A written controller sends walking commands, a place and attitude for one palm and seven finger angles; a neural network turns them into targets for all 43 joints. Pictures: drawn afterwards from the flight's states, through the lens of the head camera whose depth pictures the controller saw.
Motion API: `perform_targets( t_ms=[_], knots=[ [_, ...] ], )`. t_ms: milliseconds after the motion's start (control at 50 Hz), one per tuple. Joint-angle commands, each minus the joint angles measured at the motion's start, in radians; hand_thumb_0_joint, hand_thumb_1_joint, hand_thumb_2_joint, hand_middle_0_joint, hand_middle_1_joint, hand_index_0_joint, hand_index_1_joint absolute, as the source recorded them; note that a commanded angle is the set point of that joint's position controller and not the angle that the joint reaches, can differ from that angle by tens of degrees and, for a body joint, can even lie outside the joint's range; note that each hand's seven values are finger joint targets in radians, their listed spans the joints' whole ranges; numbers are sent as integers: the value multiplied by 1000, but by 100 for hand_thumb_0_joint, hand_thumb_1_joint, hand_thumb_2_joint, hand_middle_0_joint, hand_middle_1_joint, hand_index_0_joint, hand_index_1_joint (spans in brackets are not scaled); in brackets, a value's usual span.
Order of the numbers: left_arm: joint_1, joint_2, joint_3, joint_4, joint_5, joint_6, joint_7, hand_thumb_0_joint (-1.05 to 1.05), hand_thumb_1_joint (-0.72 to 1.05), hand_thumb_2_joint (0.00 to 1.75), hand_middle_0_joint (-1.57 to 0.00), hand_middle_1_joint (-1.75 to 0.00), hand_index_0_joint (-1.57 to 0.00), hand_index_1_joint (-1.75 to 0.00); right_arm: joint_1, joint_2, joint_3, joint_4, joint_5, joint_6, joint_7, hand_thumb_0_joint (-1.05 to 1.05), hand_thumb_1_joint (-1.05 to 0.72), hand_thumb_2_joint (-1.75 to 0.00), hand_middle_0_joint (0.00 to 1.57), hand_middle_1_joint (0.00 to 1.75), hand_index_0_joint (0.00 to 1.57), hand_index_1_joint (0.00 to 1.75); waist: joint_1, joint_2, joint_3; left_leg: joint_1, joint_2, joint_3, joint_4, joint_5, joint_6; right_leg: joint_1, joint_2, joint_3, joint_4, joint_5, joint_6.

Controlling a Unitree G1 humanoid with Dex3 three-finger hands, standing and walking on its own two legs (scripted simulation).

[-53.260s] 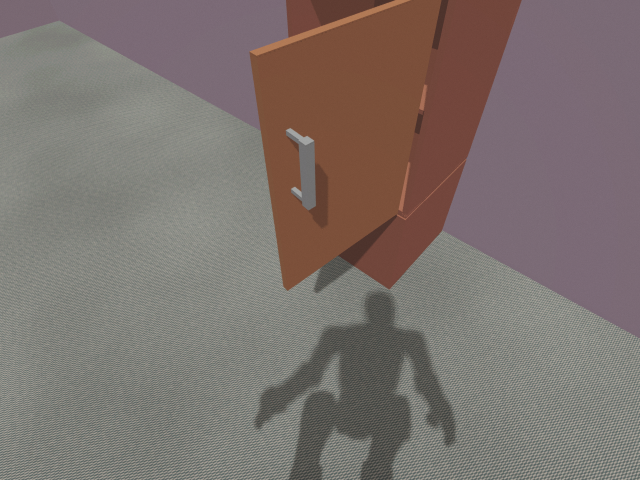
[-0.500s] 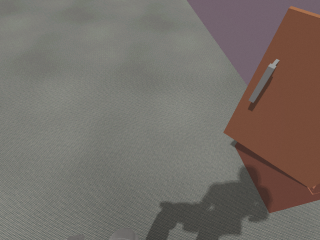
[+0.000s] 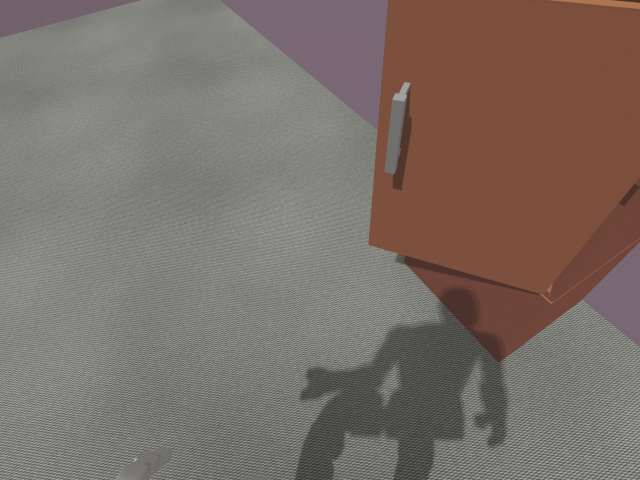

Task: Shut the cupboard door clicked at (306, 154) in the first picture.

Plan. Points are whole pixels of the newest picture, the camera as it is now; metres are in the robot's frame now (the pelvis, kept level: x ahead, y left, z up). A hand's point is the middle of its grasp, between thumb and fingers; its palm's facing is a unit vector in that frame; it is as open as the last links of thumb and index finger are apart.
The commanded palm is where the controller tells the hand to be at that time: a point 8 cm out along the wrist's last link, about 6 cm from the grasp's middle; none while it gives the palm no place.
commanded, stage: turn to face it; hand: left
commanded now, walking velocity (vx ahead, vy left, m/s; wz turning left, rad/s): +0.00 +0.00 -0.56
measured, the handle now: (397, 130) +0.64 -0.10 +0.05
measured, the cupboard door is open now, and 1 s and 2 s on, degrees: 36 36 36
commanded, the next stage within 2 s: take the last steps up to it in 0.54 s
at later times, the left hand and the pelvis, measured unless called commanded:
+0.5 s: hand out of the picture +0.14 +0.22 -0.16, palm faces -0.16 -0.97 -0.20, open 7.4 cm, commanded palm none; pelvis +0.03 +0.03 +0.01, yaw -13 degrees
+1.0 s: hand (225, 464) +0.16 +0.16 -0.16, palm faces -0.29 -0.94 -0.17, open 7.4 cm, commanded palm none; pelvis +0.07 +0.00 +0.02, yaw -18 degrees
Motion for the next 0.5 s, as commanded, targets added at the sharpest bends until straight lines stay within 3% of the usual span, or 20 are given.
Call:
perform_targets(
  t_ms=[0,40,60,140,200,260,300,320,340,360,380,420,440,480],
  knots=[
    [69,223,56,-51,2,-19,44,0,90,90,-20,-30,-20,-30,-86,-83,-20,-117,3,-19,-9,0,-90,-90,20,30,20,30,42,-341,-67,-327,-40,-154,340,16,-17,185,-305,423,-342,397,-155],
    [12,181,41,-67,1,-21,46,0,90,90,-20,-30,-20,-30,-59,-88,-20,-92,-2,-21,-1,0,-90,-90,20,30,20,30,9,-277,-86,-254,-35,-146,301,111,-28,143,-242,297,-305,438,-133],
    [19,179,40,-71,3,-25,43,0,90,90,-20,-30,-20,-30,-53,-77,-18,-88,-1,-20,2,0,-90,-90,20,30,20,30,6,-234,-95,-220,-52,-132,270,126,-32,127,-223,279,-295,468,-128],
    [76,194,47,-50,8,-26,40,0,90,90,-20,-30,-20,-30,-75,-52,-15,-93,2,-21,2,0,-90,-90,20,30,20,30,31,-184,-125,-190,-90,-114,126,114,-35,175,-219,322,-277,482,-146],
    [91,198,51,-41,11,-22,38,0,90,90,-20,-30,-20,-30,-107,-49,-14,-112,5,-24,-1,0,-90,-90,20,30,20,30,42,-203,-110,-159,-110,-117,33,89,-27,155,-220,380,-275,459,-157],
    [70,202,57,-41,13,-19,41,0,90,90,-20,-30,-20,-30,-73,-42,-10,-105,12,-37,-7,0,-90,-90,20,30,20,30,26,-228,-135,-69,-130,-113,-145,92,-13,159,-215,402,-225,544,-148],
    [36,187,52,-39,3,-13,41,0,90,90,-20,-30,-20,-30,-7,-49,-7,-78,14,-45,-14,0,-90,-90,20,30,20,30,-12,-219,-134,111,-141,-109,-352,260,-3,52,-169,387,-172,495,-88],
    [29,154,45,-43,-2,-10,40,0,90,90,-20,-30,-20,-30,33,-76,-11,-65,13,-55,-16,0,-90,-90,20,30,20,30,-28,-136,-147,232,-85,-149,-471,344,10,-27,-110,330,-109,388,-40],
    [73,98,35,-51,-11,-7,35,0,90,90,-20,-30,-20,-30,46,-159,-22,-65,-1,-66,-19,0,-90,-90,20,30,20,30,-18,111,-180,344,113,-353,-527,496,86,-163,21,220,36,113,21],
    [68,87,27,-60,-9,-8,33,0,90,90,-20,-30,-20,-30,70,-202,-26,-72,-7,-61,-24,0,-90,-90,20,30,20,30,-26,228,-164,317,282,-491,-545,685,200,-219,54,110,251,-261,57],
    [63,104,32,-59,-1,-4,32,0,90,90,-20,-30,-20,-30,53,-188,-19,-83,-17,-52,-26,0,-90,-90,20,30,20,30,-22,134,-134,212,289,-455,-540,634,248,-176,14,141,388,-267,55],
    [60,114,41,-32,11,6,20,0,90,90,-20,-30,-20,-30,-17,-129,0,-91,-19,-60,-32,0,-90,-90,20,30,20,30,11,158,-80,160,201,-377,-552,660,232,-216,-6,125,495,-188,68],
    [51,106,41,-30,9,7,16,0,90,90,-20,-30,-20,-30,-28,-119,2,-92,-20,-59,-33,0,-90,-90,20,30,20,30,14,127,-60,170,180,-316,-530,734,226,-224,-14,118,483,-170,75],
    [49,79,29,-26,4,12,12,0,90,90,-20,-30,-20,-30,-20,-115,2,-79,-20,-57,-35,0,-90,-90,20,30,20,30,14,121,-86,233,140,-219,-487,833,212,-201,-15,83,396,-153,83]
  ],
)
